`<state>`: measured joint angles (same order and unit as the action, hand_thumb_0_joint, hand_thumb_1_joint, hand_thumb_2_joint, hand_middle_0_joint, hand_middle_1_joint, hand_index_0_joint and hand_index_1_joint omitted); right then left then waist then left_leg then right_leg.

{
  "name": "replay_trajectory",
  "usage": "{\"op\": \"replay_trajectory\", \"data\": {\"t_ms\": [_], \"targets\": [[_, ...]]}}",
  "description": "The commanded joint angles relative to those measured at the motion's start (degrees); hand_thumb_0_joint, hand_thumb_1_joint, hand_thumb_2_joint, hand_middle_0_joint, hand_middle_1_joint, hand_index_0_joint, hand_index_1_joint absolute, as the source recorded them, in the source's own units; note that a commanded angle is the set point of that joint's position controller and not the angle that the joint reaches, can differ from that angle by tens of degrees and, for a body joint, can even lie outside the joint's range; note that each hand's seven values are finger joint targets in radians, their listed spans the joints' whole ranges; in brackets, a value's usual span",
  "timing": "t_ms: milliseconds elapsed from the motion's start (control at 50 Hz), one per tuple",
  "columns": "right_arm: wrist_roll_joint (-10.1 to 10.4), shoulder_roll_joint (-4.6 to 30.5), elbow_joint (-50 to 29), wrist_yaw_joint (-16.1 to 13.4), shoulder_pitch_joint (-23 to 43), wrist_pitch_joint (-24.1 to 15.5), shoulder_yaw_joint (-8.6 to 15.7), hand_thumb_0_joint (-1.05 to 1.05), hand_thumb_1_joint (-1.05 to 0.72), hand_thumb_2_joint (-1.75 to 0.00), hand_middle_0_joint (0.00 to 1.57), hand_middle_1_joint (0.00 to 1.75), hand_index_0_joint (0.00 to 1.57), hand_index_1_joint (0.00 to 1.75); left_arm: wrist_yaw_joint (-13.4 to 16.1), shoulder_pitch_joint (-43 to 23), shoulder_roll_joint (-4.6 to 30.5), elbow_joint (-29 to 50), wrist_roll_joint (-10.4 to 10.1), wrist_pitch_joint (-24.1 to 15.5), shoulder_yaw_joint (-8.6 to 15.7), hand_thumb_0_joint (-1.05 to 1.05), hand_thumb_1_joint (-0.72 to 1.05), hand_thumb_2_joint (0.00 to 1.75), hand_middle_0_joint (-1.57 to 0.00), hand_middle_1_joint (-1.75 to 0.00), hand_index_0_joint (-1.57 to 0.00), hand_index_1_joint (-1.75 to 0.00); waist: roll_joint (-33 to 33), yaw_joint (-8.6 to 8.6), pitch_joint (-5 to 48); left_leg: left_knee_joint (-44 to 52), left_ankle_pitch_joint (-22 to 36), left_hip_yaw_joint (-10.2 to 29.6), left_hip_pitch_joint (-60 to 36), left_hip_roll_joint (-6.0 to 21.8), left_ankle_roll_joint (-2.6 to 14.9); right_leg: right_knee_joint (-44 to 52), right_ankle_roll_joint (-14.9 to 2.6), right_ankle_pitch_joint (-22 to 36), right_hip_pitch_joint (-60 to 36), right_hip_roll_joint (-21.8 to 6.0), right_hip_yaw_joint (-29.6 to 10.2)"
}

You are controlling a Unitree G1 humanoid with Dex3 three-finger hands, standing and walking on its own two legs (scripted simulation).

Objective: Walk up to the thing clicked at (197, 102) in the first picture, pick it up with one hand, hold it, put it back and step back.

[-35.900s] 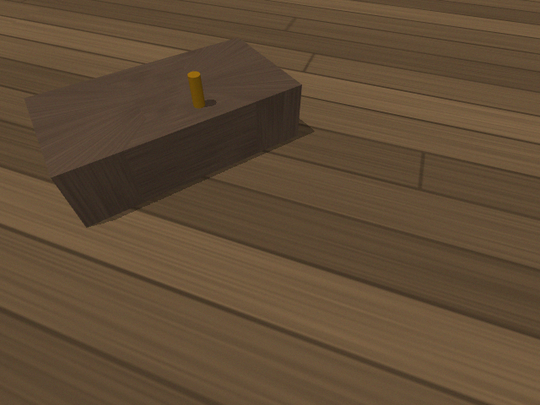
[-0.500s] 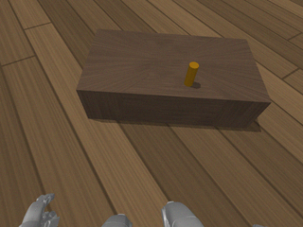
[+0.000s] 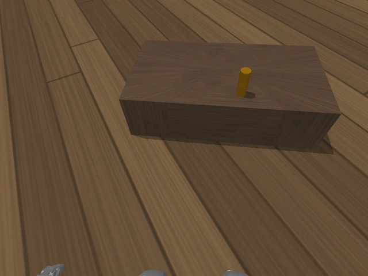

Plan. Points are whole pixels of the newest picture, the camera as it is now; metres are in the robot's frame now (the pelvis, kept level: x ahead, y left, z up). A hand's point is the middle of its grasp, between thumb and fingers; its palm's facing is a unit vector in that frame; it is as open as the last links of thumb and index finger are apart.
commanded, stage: step back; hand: right
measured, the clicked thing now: (243, 82) +1.10 -0.25 -0.35
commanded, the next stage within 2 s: stand in 0.90 s
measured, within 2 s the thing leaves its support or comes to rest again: neither
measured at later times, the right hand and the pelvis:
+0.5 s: hand out of the picture +0.07 -0.26 -0.14, palm faces -0.07 +0.93 -0.37, open 7.4 cm; pelvis -0.01 +0.01 +0.01, yaw +1 degrees
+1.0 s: hand out of the picture +0.15 -0.22 -0.13, palm faces +0.02 +0.95 -0.32, open 7.4 cm; pelvis +0.03 +0.03 +0.02, yaw -1 degrees
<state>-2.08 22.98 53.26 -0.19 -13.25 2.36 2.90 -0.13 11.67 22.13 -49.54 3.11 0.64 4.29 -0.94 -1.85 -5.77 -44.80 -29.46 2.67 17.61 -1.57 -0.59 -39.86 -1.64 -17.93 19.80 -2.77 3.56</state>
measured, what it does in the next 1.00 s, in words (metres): steps on the spot: left foot, then left foot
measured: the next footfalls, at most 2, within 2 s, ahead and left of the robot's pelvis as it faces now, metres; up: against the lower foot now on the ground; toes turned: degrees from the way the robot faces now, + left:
left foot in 0.02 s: +0.03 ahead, +0.13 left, +0.00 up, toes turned -1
left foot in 0.52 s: +0.07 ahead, +0.15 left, +0.00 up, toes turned +1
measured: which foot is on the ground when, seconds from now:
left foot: up 0.00-0.00, down 0.02-0.28, up 0.30-0.50, down 0.52-1.00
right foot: down 0.00-1.00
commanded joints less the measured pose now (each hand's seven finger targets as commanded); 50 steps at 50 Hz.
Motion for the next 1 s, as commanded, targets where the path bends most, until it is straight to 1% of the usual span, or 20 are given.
{"op": "replay_trajectory", "data": {"t_ms": [0, 20, 40, 60, 100, 200, 220, 260, 280, 340, 480, 500, 520, 540, 560, 660, 740, 860, 940, 980], "targets": [[0.22, 9.93, -1.13, -0.06, -1.95, -3.08, 3.66, 0.0, -0.9, -0.9, 0.2, 0.3, 0.2, 0.3, 0.4, -1.84, 12.98, 3.37, -0.55, -0.66, 2.42, 0.0, 0.9, 0.9, -0.2, -0.3, -0.2, -0.3, 5.58, 1.58, 5.53, 21.98, 6.05, -1.29, -12.96, 0.03, 3.06, 12.84, -4.64, -17.6, 4.04, -8.09, -13.32], [-0.49, 13.12, -1.16, -0.12, -1.98, -3.35, 4.3, 0.0, -0.9, -0.9, 0.2, 0.3, 0.2, 0.3, 0.12, -1.92, 9.96, 3.27, -1.06, -0.75, 1.39, 0.0, 0.9, 0.9, -0.2, -0.3, -0.2, -0.3, -3.34, 2.18, 5.41, 25.77, -8.94, 15.33, -14.97, 8.9, 6.47, 7.2, -0.71, -18.54, 13.49, -3.53, -9.36], [-0.46, 16.96, -2.02, 0.07, 0.83, -3.37, 4.29, 0.0, -0.9, -0.9, 0.2, 0.3, 0.2, 0.3, 0.32, -5.64, 11.3, 2.39, -2.06, -0.81, 2.21, 0.0, 0.9, 0.9, -0.2, -0.3, -0.2, -0.3, -10.32, 3.46, 2.75, 33.22, -26.7, 29.04, -0.71, 19.25, 12.47, -5.23, 1.21, -16.42, 9.59, 1.99, -2.44], [-0.48, 16.73, -3.14, 0.22, 3.9, -3.77, 4.23, 0.0, -0.9, -0.9, 0.2, 0.3, 0.2, 0.3, 0.19, -6.28, 13.48, 1.94, -1.6, -0.93, 2.99, 0.0, 0.9, 0.9, -0.2, -0.3, -0.2, -0.3, -6.29, 2.62, -1.28, 34.6, -25.06, 29.05, 6.41, 20.45, 14.14, -10.79, 1.08, -14.2, 5.9, 0.66, -6.27], [-0.58, 12.37, -3.12, -0.19, 7.37, -4.8, 2.49, 0.0, -0.9, -0.9, 0.2, 0.3, 0.2, 0.3, -0.57, -3.04, 10.65, -0.01, -2.3, -1.37, 2.29, 0.0, 0.9, 0.9, -0.2, -0.3, -0.2, -0.3, -4.27, 0.14, -0.93, 30.83, -9.19, 18.65, 2.21, 14.73, 10.77, -9.12, 0.85, -6.85, 4.79, 0.44, -6.58], [-0.49, 11.89, -2.49, 0.72, 7.19, -3.11, 3.05, 0.0, -0.9, -0.9, 0.2, 0.3, 0.2, 0.3, -0.61, 1.96, 9.3, -3.88, -1.66, -2.65, 2.4, 0.0, 0.9, 0.9, -0.2, -0.3, -0.2, -0.3, -8.28, -0.24, 2.25, 24.46, -9.93, 8.33, 4.98, 11.17, 7.23, 12.9, 0.4, -2.94, -11.19, 4.24, -0.72], [-0.07, 9.57, -2.33, 0.61, 5.55, -2.67, 2.44, 0.0, -0.9, -0.9, 0.2, 0.3, 0.2, 0.3, -0.08, 2.68, 10.14, -4.73, -1.25, -3.13, 2.62, 0.0, 0.9, 0.9, -0.2, -0.3, -0.2, -0.3, -3.85, -0.7, 2.66, 18.49, -7.77, 6.15, 8.41, 9.03, 5.45, 16.71, -0.03, -2.19, -16.43, 3.67, -4.02], [0.11, 7.59, -3.11, 0.35, 7.33, -2.55, 1.99, 0.0, -0.9, -0.9, 0.2, 0.3, 0.2, 0.3, 0.55, 4.64, 17.07, -5.0, -0.48, -4.06, 3.98, 0.0, 0.9, 0.9, -0.2, -0.3, -0.2, -0.3, 8.42, -2.27, 0.85, -0.85, -3.84, 1.24, 15.53, 0.0, 1.89, 28.32, -7.74, -29.21, -11.1, -13.97, -33.73], [-0.13, 9.84, -2.34, 0.18, 5.85, -2.66, 2.78, 0.0, -0.9, -0.9, 0.2, 0.3, 0.2, 0.3, 0.57, 0.84, 18.16, -3.51, -0.48, -4.52, 4.39, 0.0, 0.9, 0.9, -0.2, -0.3, -0.2, -0.3, 5.5, -0.85, -2.35, -5.39, -1.53, 4.36, 13.99, 2.4, 1.19, 29.32, -11.03, -32.33, -5.22, -18.45, -37.11], [0.48, 9.3, -0.89, 0.62, 3.66, -3.28, 2.76, 0.0, -0.9, -0.9, 0.2, 0.3, 0.2, 0.3, 0.94, -1.58, 15.09, -2.92, -0.78, -4.96, 3.68, 0.0, 0.9, 0.9, -0.2, -0.3, -0.2, -0.3, 3.97, 0.39, -0.85, -3.85, 4.29, 5.57, 11.48, 3.92, 1.51, 26.81, -8.88, -19.74, -6.1, -14.23, -26.85], [-0.04, 7.52, 1.38, 0.95, 1.82, -4.17, 3.16, 0.0, -0.9, -0.9, 0.2, 0.3, 0.2, 0.3, 0.25, -3.65, 12.8, -2.72, -1.57, -3.78, 1.54, 0.0, 0.9, 0.9, -0.2, -0.3, -0.2, -0.3, 6.46, 2.0, 4.3, 16.93, 13.09, -3.9, -7.57, 1.57, 0.93, 15.4, -5.22, 1.84, -0.2, -7.77, -11.15], [-0.35, 8.24, 1.45, 0.55, 1.75, -4.45, 3.43, 0.0, -0.9, -0.9, 0.2, 0.3, 0.2, 0.3, 0.15, -2.71, 11.2, -2.81, -1.59, -3.6, 0.72, 0.0, 0.9, 0.9, -0.2, -0.3, -0.2, -0.3, 4.52, 2.69, 6.0, 19.58, 15.45, -1.94, -11.75, 2.47, 1.66, 11.55, -3.74, 6.9, 1.43, -6.38, -9.15], [-0.6, 9.86, 1.41, 0.19, 1.51, -4.76, 3.65, 0.0, -0.9, -0.9, 0.2, 0.3, 0.2, 0.3, 0.11, -2.64, 9.02, -2.59, -2.05, -3.5, -0.09, 0.0, 0.9, 0.9, -0.2, -0.3, -0.2, -0.3, -0.34, 2.87, 7.76, 22.35, 14.16, 6.73, -13.16, 9.02, 3.4, 7.23, -1.64, 7.9, 3.33, -3.42, -6.8], [-0.25, 12.23, 0.78, 0.11, 4.3, -4.89, 3.41, 0.0, -0.9, -0.9, 0.2, 0.3, 0.2, 0.3, 0.1, -2.97, 8.13, -3.12, -3.09, -3.17, -0.28, 0.0, 0.9, 0.9, -0.2, -0.3, -0.2, -0.3, -6.41, 1.67, 7.4, 26.98, 6.48, 16.61, -8.1, 15.94, 7.45, 2.86, 0.58, -3.73, 2.42, 1.88, -3.28], [0.1, 13.99, 0.58, 0.3, 5.97, -4.67, 3.66, 0.0, -0.9, -0.9, 0.2, 0.3, 0.2, 0.3, 0.41, -3.18, 10.36, -4.11, -2.81, -2.98, 0.44, 0.0, 0.9, 0.9, -0.2, -0.3, -0.2, -0.3, -5.79, 1.45, 6.41, 27.13, 4.3, 17.46, -3.21, 18.41, 10.76, 1.95, 0.4, -8.75, -2.78, 1.74, -3.08], [0.97, 9.09, 1.21, 0.1, 9.52, -4.35, 1.65, 0.0, -0.9, -0.9, 0.2, 0.3, 0.2, 0.3, 0.94, -0.76, 12.19, -7.2, -2.6, -4.38, 0.54, 0.0, 0.9, 0.9, -0.2, -0.3, -0.2, -0.3, -3.98, -0.06, 8.27, 16.79, 28.38, 2.58, -1.74, 9.07, 3.52, 12.49, -1.1, 15.75, -13.88, -2.39, -9.2], [1.19, 9.28, 2.96, -0.32, 8.67, -4.41, 1.97, 0.0, -0.9, -0.9, 0.2, 0.3, 0.2, 0.3, 1.38, -3.69, 12.49, -7.1, -2.91, -4.09, 0.36, 0.0, 0.9, 0.9, -0.2, -0.3, -0.2, -0.3, -1.29, 1.23, 10.7, 14.83, 37.51, 0.37, -7.34, 8.6, 3.37, 10.0, -1.65, 26.24, -13.34, -3.54, -8.84], [1.1, 9.1, 3.78, -0.38, 11.89, -3.98, 2.08, 0.0, -0.9, -0.9, 0.2, 0.3, 0.2, 0.3, 1.48, -6.83, 11.29, -7.52, -2.53, -3.47, -0.42, 0.0, 0.9, 0.9, -0.2, -0.3, -0.2, -0.3, -0.38, 1.23, 9.33, 19.16, 31.02, 1.44, -6.88, 10.11, 4.14, 11.02, -0.75, 19.41, -12.78, -2.26, -7.92], [1.93, 9.1, 5.23, -0.38, 12.05, -4.5, 1.3, 0.0, -0.9, -0.9, 0.2, 0.3, 0.2, 0.3, 1.23, -7.83, 10.0, -9.25, -3.05, -3.1, -1.63, 0.0, 0.9, 0.9, -0.2, -0.3, -0.2, -0.3, 0.95, 1.99, 11.41, 20.08, 43.28, 1.04, -14.0, 9.59, 2.58, 15.38, 0.27, 30.12, -14.39, -4.14, -8.18], [2.0, 8.45, 5.83, -0.31, 12.07, -4.4, 0.91, 0.0, -0.9, -0.9, 0.2, 0.3, 0.2, 0.3, 1.22, -8.68, 10.17, -9.51, -3.05, -2.96, -1.71, 0.0, 0.9, 0.9, -0.2, -0.3, -0.2, -0.3, 1.31, 2.11, 10.5, 22.55, 41.15, 0.97, -14.63, 9.47, 2.28, 17.0, 0.7, 27.18, -14.29, -3.97, -8.11]]}}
